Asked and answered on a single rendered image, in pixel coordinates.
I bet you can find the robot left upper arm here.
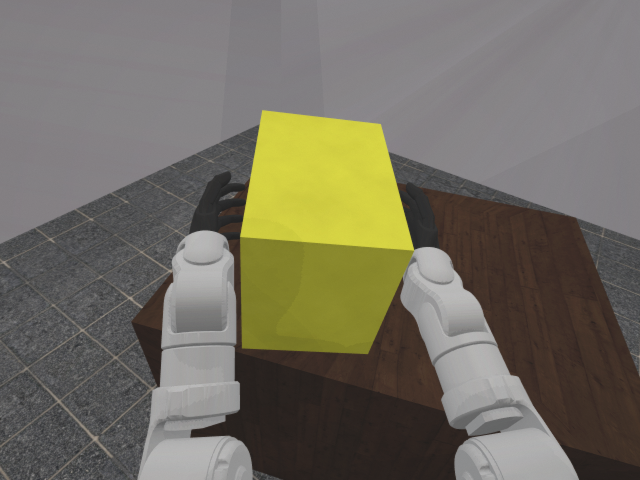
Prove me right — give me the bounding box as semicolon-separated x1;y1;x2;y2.
139;436;253;480

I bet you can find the right robot hand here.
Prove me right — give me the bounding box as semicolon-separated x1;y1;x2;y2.
398;182;440;250

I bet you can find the left robot hand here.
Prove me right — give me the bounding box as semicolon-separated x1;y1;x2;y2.
189;171;246;241

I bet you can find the pedestal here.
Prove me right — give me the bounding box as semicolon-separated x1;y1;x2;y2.
131;178;640;480

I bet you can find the robot right upper arm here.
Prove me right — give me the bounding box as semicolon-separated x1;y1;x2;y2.
454;428;577;480

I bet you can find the left robot forearm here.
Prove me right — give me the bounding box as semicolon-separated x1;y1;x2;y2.
137;230;240;480

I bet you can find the carton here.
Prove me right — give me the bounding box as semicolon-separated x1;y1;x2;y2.
240;110;414;354

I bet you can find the right robot forearm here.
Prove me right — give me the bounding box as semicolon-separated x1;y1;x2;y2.
400;247;579;480

